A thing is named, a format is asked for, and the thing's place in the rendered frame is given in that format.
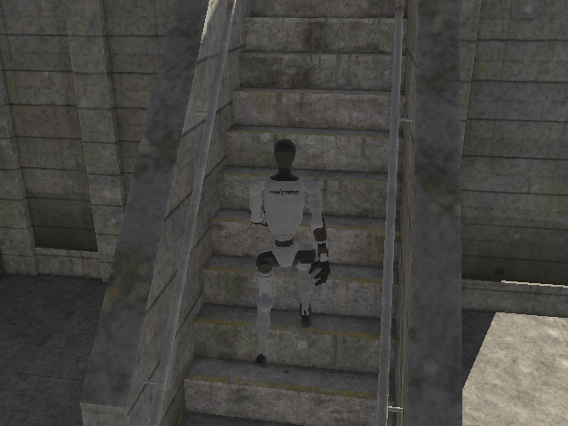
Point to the right robot hand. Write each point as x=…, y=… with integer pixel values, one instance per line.
x=325, y=271

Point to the humanoid robot head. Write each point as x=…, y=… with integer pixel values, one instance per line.
x=284, y=151

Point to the right robot thigh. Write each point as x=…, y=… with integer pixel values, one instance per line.
x=306, y=254

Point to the robot left forearm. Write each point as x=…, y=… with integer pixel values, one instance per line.
x=261, y=223

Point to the robot right forearm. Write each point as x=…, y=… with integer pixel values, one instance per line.
x=321, y=242

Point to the right robot upper arm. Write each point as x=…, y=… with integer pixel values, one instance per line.
x=311, y=186

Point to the left robot upper arm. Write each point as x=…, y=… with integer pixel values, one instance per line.
x=255, y=199

